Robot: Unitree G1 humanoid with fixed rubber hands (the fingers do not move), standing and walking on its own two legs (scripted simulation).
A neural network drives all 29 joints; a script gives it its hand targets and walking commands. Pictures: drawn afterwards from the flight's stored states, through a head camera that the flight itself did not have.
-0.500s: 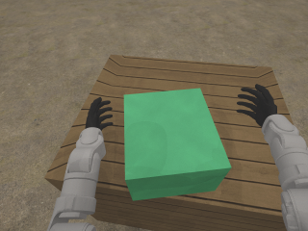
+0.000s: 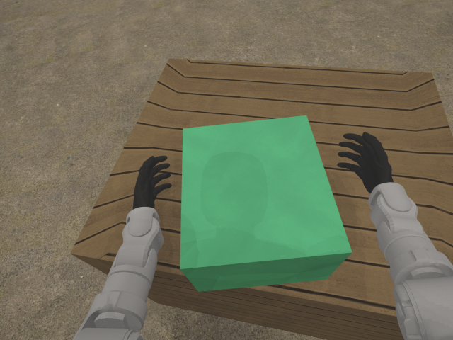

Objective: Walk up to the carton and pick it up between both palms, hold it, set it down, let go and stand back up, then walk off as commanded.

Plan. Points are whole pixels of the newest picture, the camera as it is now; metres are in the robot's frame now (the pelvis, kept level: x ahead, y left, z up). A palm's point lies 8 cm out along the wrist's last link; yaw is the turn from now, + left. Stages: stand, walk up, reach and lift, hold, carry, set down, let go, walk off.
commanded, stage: reach and lift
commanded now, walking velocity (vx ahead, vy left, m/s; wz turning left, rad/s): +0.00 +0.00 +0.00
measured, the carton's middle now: (253, 202) +0.37 +0.05 -0.02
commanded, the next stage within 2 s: none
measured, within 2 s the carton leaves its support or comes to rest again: leaves its support in 1.98 s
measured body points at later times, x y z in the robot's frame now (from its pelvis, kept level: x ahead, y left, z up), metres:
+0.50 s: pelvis -0.01 +0.00 +0.00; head +0.06 -0.01 +0.44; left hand +0.33 +0.22 +0.03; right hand +0.44 -0.12 +0.03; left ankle +0.00 +0.16 -0.74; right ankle -0.02 -0.11 -0.74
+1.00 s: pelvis -0.01 +0.00 +0.00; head +0.06 -0.01 +0.44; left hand +0.33 +0.21 +0.03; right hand +0.44 -0.12 +0.03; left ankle +0.00 +0.16 -0.74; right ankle -0.02 -0.11 -0.74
